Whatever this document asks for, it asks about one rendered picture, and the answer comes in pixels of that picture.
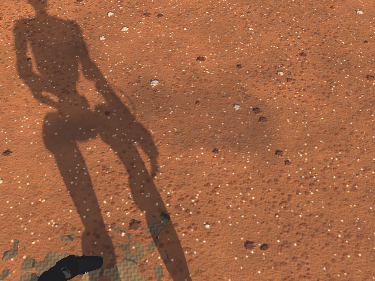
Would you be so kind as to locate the robot left hand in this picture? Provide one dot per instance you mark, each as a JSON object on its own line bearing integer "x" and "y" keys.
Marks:
{"x": 71, "y": 266}

